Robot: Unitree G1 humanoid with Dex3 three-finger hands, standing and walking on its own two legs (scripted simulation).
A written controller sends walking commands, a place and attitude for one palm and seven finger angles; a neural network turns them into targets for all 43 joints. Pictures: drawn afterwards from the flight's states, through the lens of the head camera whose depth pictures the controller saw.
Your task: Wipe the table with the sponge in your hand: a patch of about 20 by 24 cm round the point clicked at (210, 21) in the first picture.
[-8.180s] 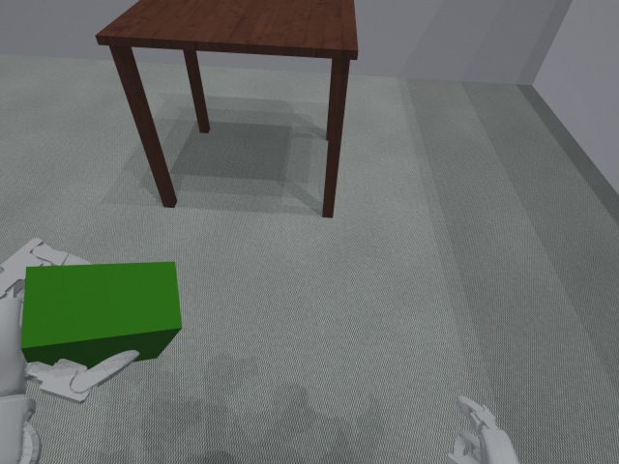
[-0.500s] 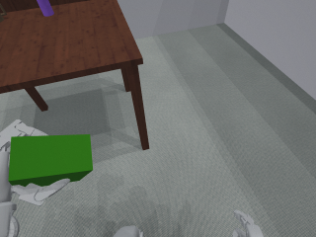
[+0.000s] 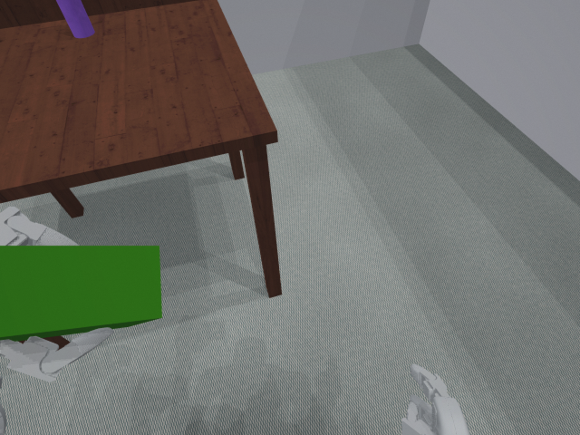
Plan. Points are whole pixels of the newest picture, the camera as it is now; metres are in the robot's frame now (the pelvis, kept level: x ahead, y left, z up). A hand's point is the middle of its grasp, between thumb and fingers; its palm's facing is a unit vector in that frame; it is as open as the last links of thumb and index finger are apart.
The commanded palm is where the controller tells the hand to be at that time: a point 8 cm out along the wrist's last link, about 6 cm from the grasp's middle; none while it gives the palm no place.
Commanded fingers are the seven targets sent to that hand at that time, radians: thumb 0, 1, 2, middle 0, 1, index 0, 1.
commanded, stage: take the last steps up to it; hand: left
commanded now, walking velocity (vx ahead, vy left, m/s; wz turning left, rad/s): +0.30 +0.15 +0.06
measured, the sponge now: (99, 294) +0.22 +0.20 +0.17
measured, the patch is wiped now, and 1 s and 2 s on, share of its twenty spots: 0.00 0.00 0.00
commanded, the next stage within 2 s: come to a stop and stand still in 0.88 s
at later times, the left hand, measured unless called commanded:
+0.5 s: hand (44, 193) +0.34 +0.31 +0.18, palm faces +0.43 -0.79 -0.43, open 10.5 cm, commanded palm +0.27 +0.34 +0.19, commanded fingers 0.00 0.10 1.30 -1.20 -1.60 -1.20 -1.60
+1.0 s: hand (53, 160) +0.40 +0.33 +0.17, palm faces +0.37 -0.80 -0.47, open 10.5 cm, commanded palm +0.35 +0.38 +0.19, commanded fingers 0.00 0.10 1.30 -1.20 -1.60 -1.20 -1.60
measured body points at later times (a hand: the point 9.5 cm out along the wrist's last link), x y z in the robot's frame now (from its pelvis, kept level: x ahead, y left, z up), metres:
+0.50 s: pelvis +0.11 +0.06 -0.01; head +0.14 +0.06 +0.44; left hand +0.31 +0.35 +0.20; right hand +0.29 -0.18 -0.09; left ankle +0.16 +0.18 -0.73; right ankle +0.05 -0.05 -0.67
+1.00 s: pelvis +0.19 +0.10 +0.01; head +0.24 +0.10 +0.45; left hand +0.38 +0.37 +0.20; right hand +0.36 -0.16 -0.09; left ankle +0.25 +0.24 -0.71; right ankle +0.16 -0.02 -0.73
